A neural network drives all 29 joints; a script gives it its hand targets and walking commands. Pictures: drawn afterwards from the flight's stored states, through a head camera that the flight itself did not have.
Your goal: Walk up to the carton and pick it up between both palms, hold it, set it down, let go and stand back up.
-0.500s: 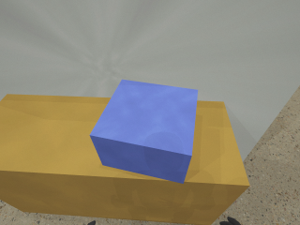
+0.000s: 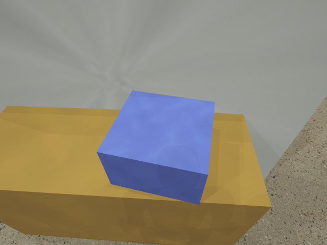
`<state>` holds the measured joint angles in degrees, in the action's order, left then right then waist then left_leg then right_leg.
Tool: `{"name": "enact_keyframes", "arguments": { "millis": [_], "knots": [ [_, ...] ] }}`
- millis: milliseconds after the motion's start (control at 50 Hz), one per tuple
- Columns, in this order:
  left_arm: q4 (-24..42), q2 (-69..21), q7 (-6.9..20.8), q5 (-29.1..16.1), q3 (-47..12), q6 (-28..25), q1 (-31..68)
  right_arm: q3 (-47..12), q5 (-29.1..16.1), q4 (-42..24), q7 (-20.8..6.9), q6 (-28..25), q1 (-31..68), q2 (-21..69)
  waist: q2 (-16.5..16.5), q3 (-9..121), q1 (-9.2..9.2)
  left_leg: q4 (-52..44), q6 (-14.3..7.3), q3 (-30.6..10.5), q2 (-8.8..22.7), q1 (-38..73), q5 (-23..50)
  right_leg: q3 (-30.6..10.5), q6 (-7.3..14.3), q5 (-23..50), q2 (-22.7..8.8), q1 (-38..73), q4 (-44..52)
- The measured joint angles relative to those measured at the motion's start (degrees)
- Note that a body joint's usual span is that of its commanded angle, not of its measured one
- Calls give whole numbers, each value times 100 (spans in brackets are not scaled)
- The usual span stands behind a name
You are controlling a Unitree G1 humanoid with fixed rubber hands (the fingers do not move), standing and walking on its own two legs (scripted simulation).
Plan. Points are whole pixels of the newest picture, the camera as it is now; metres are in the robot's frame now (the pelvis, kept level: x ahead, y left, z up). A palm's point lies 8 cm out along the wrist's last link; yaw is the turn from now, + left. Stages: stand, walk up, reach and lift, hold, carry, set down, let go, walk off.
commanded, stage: stand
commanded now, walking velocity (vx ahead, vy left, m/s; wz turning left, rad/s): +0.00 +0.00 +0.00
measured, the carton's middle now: (163, 143) +0.47 +0.02 -0.06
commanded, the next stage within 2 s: walk up in 1.10 s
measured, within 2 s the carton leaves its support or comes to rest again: neither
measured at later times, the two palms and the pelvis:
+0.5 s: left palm out of the picture +0.04 +0.23 -0.13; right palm out of the picture +0.04 -0.23 -0.13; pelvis +0.01 +0.00 +0.01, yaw +0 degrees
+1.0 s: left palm out of the picture +0.00 +0.21 -0.14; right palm out of the picture +0.01 -0.21 -0.13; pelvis +0.02 +0.00 +0.01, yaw -1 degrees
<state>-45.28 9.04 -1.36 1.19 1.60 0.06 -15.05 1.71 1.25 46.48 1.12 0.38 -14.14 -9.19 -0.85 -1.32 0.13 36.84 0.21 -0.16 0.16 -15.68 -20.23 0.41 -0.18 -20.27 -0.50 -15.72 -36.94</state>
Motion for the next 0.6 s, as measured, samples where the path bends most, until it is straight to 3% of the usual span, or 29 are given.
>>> {"name": "enact_keyframes", "arguments": {
  "millis": [600],
  "knots": [
    [-1238, -57, -103, -37, 69, -21, -98, 74, -44, 1320, 100, -18, -59, 101, 28, -194, 4, -769, 19, 53, 19, 644, 268, -37, 13, 249, 11, 593, 700]
  ]
}}
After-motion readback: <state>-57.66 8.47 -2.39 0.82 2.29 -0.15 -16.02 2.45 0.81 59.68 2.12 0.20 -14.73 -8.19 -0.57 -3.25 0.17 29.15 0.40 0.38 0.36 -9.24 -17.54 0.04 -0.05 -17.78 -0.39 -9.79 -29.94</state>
